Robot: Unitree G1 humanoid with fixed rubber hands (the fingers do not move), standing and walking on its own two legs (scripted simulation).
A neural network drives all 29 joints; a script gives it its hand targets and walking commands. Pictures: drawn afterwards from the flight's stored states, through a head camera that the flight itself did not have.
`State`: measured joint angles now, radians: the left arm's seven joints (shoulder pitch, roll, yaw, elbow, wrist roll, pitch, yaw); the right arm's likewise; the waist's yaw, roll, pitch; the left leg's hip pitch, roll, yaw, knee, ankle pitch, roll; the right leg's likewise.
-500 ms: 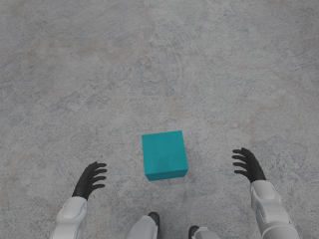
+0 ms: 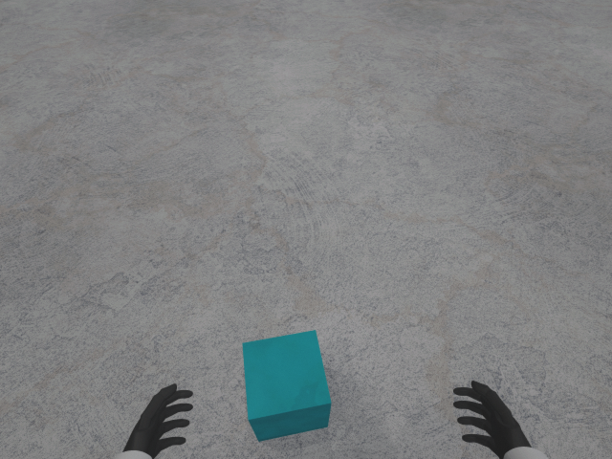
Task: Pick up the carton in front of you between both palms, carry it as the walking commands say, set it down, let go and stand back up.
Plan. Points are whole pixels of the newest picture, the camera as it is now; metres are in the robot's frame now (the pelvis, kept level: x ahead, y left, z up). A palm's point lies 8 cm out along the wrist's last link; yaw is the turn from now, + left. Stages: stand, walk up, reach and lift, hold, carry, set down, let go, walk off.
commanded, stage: let go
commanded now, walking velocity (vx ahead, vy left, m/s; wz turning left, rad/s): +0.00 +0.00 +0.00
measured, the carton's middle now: (286, 386) +0.42 +0.08 -0.65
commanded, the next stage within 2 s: stand in 0.22 s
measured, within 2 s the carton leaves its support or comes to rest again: neither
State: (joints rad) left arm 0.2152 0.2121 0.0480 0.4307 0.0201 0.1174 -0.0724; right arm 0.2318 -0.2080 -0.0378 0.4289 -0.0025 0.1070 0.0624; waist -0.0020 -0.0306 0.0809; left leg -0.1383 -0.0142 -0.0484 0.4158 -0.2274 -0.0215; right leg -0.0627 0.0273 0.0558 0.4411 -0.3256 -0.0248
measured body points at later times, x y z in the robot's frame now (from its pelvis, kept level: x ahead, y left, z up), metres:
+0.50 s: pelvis +0.02 +0.02 -0.02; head +0.03 +0.03 +0.43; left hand +0.11 +0.30 -0.12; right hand +0.13 -0.23 -0.12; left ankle +0.00 +0.14 -0.74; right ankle -0.05 -0.11 -0.74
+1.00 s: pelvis +0.04 +0.03 -0.02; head +0.04 +0.04 +0.43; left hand +0.05 +0.30 -0.15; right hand +0.16 -0.22 -0.14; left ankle +0.00 +0.14 -0.74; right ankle -0.05 -0.11 -0.74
